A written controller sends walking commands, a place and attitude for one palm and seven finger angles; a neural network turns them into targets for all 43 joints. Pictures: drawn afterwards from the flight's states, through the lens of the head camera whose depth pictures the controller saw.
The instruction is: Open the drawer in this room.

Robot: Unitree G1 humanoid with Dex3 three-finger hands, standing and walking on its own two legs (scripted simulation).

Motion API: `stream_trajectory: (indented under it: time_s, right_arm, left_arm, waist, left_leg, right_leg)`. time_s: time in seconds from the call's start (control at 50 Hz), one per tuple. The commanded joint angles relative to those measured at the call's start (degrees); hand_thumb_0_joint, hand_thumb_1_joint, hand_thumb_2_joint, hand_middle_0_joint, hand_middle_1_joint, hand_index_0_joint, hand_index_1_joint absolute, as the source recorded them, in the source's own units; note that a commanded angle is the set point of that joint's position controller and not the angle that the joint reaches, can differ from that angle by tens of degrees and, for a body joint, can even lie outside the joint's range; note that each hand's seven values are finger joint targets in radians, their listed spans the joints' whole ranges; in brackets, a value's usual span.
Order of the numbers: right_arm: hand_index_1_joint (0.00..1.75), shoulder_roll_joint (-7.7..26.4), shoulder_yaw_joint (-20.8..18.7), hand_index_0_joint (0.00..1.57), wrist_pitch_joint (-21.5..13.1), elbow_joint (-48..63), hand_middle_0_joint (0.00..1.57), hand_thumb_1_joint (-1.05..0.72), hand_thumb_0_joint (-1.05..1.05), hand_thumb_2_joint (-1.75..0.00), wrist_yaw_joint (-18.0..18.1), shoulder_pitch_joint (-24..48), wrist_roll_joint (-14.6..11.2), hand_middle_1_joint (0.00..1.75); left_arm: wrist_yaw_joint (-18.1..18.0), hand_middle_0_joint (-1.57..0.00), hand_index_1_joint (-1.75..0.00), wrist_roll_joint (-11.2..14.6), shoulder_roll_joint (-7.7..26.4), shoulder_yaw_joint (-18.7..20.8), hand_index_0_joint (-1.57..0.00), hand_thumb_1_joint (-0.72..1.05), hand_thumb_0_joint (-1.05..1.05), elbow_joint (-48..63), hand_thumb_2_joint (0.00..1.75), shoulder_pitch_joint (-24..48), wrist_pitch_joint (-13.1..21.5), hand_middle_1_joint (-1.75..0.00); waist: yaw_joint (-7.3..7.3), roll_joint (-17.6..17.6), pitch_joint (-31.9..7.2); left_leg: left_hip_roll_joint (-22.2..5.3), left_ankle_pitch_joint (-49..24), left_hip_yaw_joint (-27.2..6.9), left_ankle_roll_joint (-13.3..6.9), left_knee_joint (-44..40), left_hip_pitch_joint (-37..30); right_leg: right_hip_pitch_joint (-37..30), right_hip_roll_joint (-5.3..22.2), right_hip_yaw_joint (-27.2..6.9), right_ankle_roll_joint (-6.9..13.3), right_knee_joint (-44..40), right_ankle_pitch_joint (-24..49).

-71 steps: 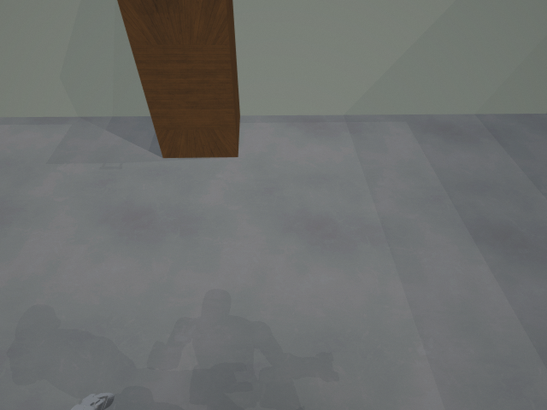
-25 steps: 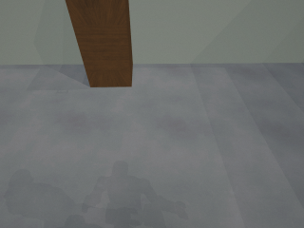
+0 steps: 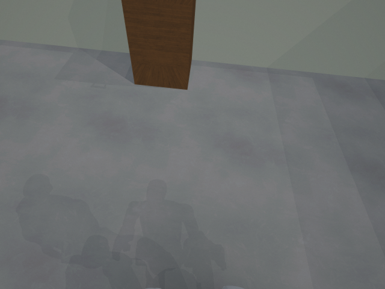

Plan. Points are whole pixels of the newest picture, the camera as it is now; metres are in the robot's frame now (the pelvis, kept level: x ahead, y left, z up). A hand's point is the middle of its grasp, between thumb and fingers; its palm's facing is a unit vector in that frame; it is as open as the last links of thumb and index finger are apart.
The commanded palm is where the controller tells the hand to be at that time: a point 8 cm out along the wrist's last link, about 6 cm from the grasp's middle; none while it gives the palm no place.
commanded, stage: turn or walk to find it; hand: left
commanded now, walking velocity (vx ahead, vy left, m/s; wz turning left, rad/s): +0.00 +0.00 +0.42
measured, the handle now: out of the picture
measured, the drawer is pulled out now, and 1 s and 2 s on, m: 0.00 0.00 0.00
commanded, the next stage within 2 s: stand and wait in 0.20 s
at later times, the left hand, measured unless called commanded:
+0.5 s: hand out of the picture -0.02 +0.14 -0.14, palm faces +0.20 -0.94 -0.27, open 7.4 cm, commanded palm none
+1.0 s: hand out of the picture -0.12 +0.13 -0.17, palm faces +0.22 -0.96 -0.15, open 7.4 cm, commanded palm none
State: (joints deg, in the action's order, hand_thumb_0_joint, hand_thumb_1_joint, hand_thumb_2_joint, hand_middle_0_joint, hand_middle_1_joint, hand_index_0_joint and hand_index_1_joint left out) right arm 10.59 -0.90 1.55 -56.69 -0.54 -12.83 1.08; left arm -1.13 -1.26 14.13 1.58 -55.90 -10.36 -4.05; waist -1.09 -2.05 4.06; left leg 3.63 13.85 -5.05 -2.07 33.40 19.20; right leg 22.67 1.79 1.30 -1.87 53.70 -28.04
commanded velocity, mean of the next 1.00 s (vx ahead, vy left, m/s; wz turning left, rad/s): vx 0.00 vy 0.00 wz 0.08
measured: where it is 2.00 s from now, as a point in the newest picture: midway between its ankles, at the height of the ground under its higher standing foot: outside the picture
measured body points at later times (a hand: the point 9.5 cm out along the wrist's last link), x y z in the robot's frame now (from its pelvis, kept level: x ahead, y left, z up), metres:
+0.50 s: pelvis -0.03 -0.06 +0.01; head -0.03 -0.09 +0.46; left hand -0.03 +0.19 -0.12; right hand +0.06 -0.31 -0.15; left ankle -0.05 +0.10 -0.67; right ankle -0.03 -0.15 -0.73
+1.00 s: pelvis -0.07 -0.02 +0.01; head -0.08 -0.01 +0.46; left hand -0.13 +0.19 -0.16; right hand +0.03 -0.24 -0.14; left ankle -0.09 +0.08 -0.73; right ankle -0.03 -0.15 -0.73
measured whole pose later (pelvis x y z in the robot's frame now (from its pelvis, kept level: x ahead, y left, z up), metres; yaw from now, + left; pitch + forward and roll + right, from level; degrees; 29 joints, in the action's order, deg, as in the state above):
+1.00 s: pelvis -0.07 -0.02 +0.01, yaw +10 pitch -3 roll +0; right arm 9.2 -0.3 -0.5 -63.6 1.9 -11.7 0.4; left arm -1.2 -1.3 9.2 -0.3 -65.1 -18.2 -0.8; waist 1.6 -1.6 1.1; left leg -0.2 13.4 2.5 -0.9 24.0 7.6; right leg 8.0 1.9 2.6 -1.1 22.9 -11.8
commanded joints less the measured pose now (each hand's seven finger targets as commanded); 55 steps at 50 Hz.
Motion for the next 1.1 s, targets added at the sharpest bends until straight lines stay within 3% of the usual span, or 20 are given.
stream_trajectory:
  time_s: [0.0,0.1,0.16,0.2,0.22,0.24,0.26,0.28,0.32,0.36,0.38,0.46,0.52,0.56,0.6,0.64,0.66,0.7,0.9,1.08]
  right_arm:
    - [0.30,13.2,-3.9,0.20,-0.8,3.8,0.20,-0.90,0.00,-0.90,2.0,-1.4,0.1,0.30]
    - [0.30,13.0,-4.6,0.20,-0.1,3.6,0.20,-0.90,0.00,-0.90,1.9,-4.2,0.4,0.30]
    - [0.30,13.2,-5.0,0.20,0.3,4.3,0.20,-0.90,0.00,-0.90,1.5,-3.2,0.4,0.30]
    - [0.30,12.4,-5.1,0.20,0.6,5.0,0.20,-0.90,0.00,-0.90,1.2,-1.7,0.2,0.30]
    - [0.30,10.9,-4.8,0.20,0.7,5.3,0.20,-0.90,0.00,-0.90,1.0,-0.8,-0.2,0.30]
    - [0.30,7.6,-4.3,0.20,0.7,5.8,0.20,-0.90,0.00,-0.90,0.8,-1.3,-0.6,0.30]
    - [0.30,6.3,-4.2,0.20,0.7,7.3,0.20,-0.90,0.00,-0.90,1.0,-0.8,-0.2,0.30]
    - [0.30,8.8,-4.9,0.20,0.6,6.9,0.20,-0.90,0.00,-0.90,1.0,0.3,0.4,0.30]
    - [0.30,7.4,-4.7,0.20,1.2,4.0,0.20,-0.90,0.00,-0.90,0.6,-1.0,0.2,0.30]
    - [0.30,6.3,-4.3,0.20,1.2,2.3,0.20,-0.90,0.00,-0.90,0.4,-3.5,0.0,0.30]
    - [0.30,5.8,-4.0,0.20,1.2,1.8,0.20,-0.90,0.00,-0.90,0.5,-3.9,-0.1,0.30]
    - [0.30,5.2,-3.2,0.20,1.0,1.7,0.20,-0.90,0.00,-0.90,0.7,0.1,-0.3,0.30]
    - [0.30,4.2,-2.2,0.20,0.2,1.6,0.20,-0.90,0.00,-0.90,1.0,2.5,-0.5,0.30]
    - [0.30,3.8,-1.8,0.20,-0.5,0.4,0.20,-0.90,0.00,-0.90,1.3,1.8,-0.8,0.30]
    - [0.30,4.0,-1.4,0.20,-1.4,-2.0,0.20,-0.90,0.00,-0.90,1.8,-1.8,-0.9,0.30]
    - [0.30,7.6,-1.7,0.20,-2.5,-2.9,0.20,-0.90,0.00,-0.90,2.3,-1.8,-0.6,0.30]
    - [0.30,8.1,-1.8,0.20,-2.2,-2.9,0.20,-0.90,0.00,-0.90,2.4,-0.7,-0.6,0.30]
    - [0.30,6.3,-1.2,0.20,-2.6,-4.5,0.20,-0.90,0.00,-0.90,2.9,0.0,-0.7,0.30]
    - [0.30,4.7,-0.5,0.20,-2.3,-5.9,0.20,-0.90,0.00,-0.90,2.9,-1.4,-0.8,0.30]
    - [0.30,5.2,-0.6,0.20,-2.4,-6.0,0.20,-0.90,0.00,-0.90,2.4,-3.4,-0.5,0.30]
  left_arm:
    - [-0.5,-0.20,-0.30,0.6,4.8,1.8,-0.20,0.90,0.00,5.1,0.90,0.4,2.5,-0.30]
    - [-0.4,-0.20,-0.30,0.9,3.0,1.7,-0.20,0.90,0.00,6.3,0.90,1.4,2.4,-0.30]
    - [-0.6,-0.20,-0.30,1.1,3.2,1.8,-0.20,0.90,0.00,6.1,0.90,-1.5,2.5,-0.30]
    - [-0.8,-0.20,-0.30,1.2,3.6,2.2,-0.20,0.90,0.00,5.2,0.90,-5.3,2.6,-0.30]
    - [-1.0,-0.20,-0.30,0.9,4.9,2.5,-0.20,0.90,0.00,4.4,0.90,-7.6,2.9,-0.30]
    - [-1.4,-0.20,-0.30,0.1,8.6,3.1,-0.20,0.90,0.00,4.2,0.90,-8.7,3.4,-0.30]
    - [-1.5,-0.20,-0.30,-0.4,12.5,3.6,-0.20,0.90,0.00,5.8,0.90,-6.1,3.7,-0.30]
    - [-1.6,-0.20,-0.30,0.1,11.2,3.0,-0.20,0.90,0.00,6.8,0.90,-3.6,3.5,-0.30]
    - [-1.4,-0.20,-0.30,0.1,7.0,2.0,-0.20,0.90,0.00,6.6,0.90,0.0,4.3,-0.30]
    - [-1.0,-0.20,-0.30,0.2,5.1,1.2,-0.20,0.90,0.00,5.6,0.90,-0.7,4.6,-0.30]
    - [-0.9,-0.20,-0.30,0.1,5.1,1.1,-0.20,0.90,0.00,5.5,0.90,-1.7,4.8,-0.30]
    - [-0.7,-0.20,-0.30,-0.1,4.6,0.7,-0.20,0.90,0.00,2.8,0.90,-8.2,4.8,-0.30]
    - [-0.8,-0.20,-0.30,-0.3,5.3,0.9,-0.20,0.90,0.00,0.9,0.90,-11.3,4.8,-0.30]
    - [-0.9,-0.20,-0.30,-0.1,5.2,0.7,-0.20,0.90,0.00,-0.4,0.90,-11.7,4.9,-0.30]
    - [-1.0,-0.20,-0.30,0.6,3.9,0.5,-0.20,0.90,0.00,-1.3,0.90,-10.3,4.9,-0.30]
    - [-0.9,-0.20,-0.30,0.9,1.0,-0.1,-0.20,0.90,0.00,-1.9,0.90,-12.3,4.7,-0.30]
    - [-0.9,-0.20,-0.30,0.5,0.3,-0.2,-0.20,0.90,0.00,-2.5,0.90,-12.2,4.4,-0.30]
    - [-0.8,-0.20,-0.30,0.7,0.7,-0.5,-0.20,0.90,0.00,-4.6,0.90,-10.4,4.6,-0.30]
    - [-0.6,-0.20,-0.30,0.2,-0.4,-1.5,-0.20,0.90,0.00,-8.3,0.90,-11.3,4.0,-0.30]
    - [-0.6,-0.20,-0.30,0.1,-0.1,-1.2,-0.20,0.90,0.00,-7.8,0.90,-10.8,3.8,-0.30]
  waist:
    - [0.17,9.6,-8.2]
    - [-1.26,11.0,-8.6]
    - [-0.28,11.3,-9.8]
    - [1.61,10.5,-9.9]
    - [2.55,6.9,-9.7]
    - [2.99,-4.2,-9.0]
    - [2.98,-14.9,-5.4]
    - [2.46,-7.5,-3.6]
    - [-0.06,-8.2,0.7]
    - [-1.29,-6.6,1.2]
    - [-1.09,-7.0,1.5]
    - [1.52,-8.0,2.0]
    - [3.03,-7.9,-0.2]
    - [2.80,-8.0,-2.6]
    - [0.90,-4.9,-5.0]
    - [2.15,5.0,-8.4]
    - [2.28,4.9,-7.6]
    - [1.86,9.1,-6.3]
    - [1.75,2.8,3.2]
    - [2.08,3.3,2.2]
  left_leg:
    - [-14.6,-16.2,-19.1,-9.2,-14.0,-9.7]
    - [-13.2,-16.3,-21.7,-8.8,-14.5,-11.0]
    - [-11.5,-16.7,-21.7,-7.5,-13.3,-10.1]
    - [-9.1,-9.6,-19.8,-4.7,-12.2,-3.5]
    - [-6.7,-2.7,-16.5,-2.1,-10.1,2.4]
    - [-1.7,7.2,-8.7,1.4,0.7,12.1]
    - [2.6,14.6,-0.6,4.2,14.1,18.0]
    - [-0.8,15.0,-2.4,3.3,21.1,13.7]
    - [-2.4,9.0,-1.1,3.2,26.3,10.8]
    - [-2.7,5.3,1.2,3.7,27.3,9.3]
    - [-3.1,4.3,2.1,3.9,26.6,8.3]
    - [-4.5,6.1,4.9,4.4,17.7,6.0]
    - [-5.1,9.1,6.5,4.1,7.1,2.0]
    - [-4.7,6.4,7.1,3.9,-1.1,-3.2]
    - [-5.7,-4.8,5.9,3.1,-12.3,-12.4]
    - [-13.6,-23.1,0.0,0.1,-9.6,-18.2]
    - [-14.9,-22.6,0.6,-0.3,-9.3,-17.2]
    - [-12.9,-24.8,1.6,-0.3,-10.4,-15.1]
    - [-10.8,-2.2,1.4,0.4,-16.8,-7.4]
    - [-10.6,5.5,-0.3,0.1,-20.0,-4.3]
  right_leg:
    - [5.0,0.4,-2.5,-0.6,4.1,0.1]
    - [1.1,-1.8,-1.6,-0.8,-6.0,-0.4]
    - [-4.1,-3.1,-1.0,-0.5,-15.2,2.5]
    - [-13.6,-3.2,-0.3,-0.2,-25.9,9.7]
    - [-20.7,-1.0,-1.5,0.5,-32.2,13.2]
    - [-26.3,10.0,-12.4,4.0,-37.9,7.3]
    - [-20.3,22.9,-26.9,10.0,-41.8,9.0]
    - [-11.3,23.4,-23.0,11.7,-40.8,12.9]
    - [-6.6,15.4,-16.0,10.2,-39.6,20.0]
    - [-7.2,11.9,-9.7,9.2,-37.9,25.7]
    - [-7.4,11.2,-8.0,9.0,-37.8,26.0]
    - [-10.2,11.1,-8.2,9.7,-37.6,30.2]
    - [-13.8,12.0,-9.6,11.1,-35.4,37.0]
    - [-15.1,11.0,-8.9,10.2,-32.7,42.2]
    - [-12.7,8.1,-6.9,6.9,-29.3,38.7]
    - [-9.4,4.2,-3.5,3.3,-28.6,26.4]
    - [-9.5,3.5,-3.0,3.0,-29.6,20.4]
    - [-12.7,4.0,-1.4,2.0,-30.3,25.1]
    - [-11.3,4.0,-2.8,1.8,-35.3,17.2]
    - [-12.5,3.9,-2.1,1.6,-34.1,15.5]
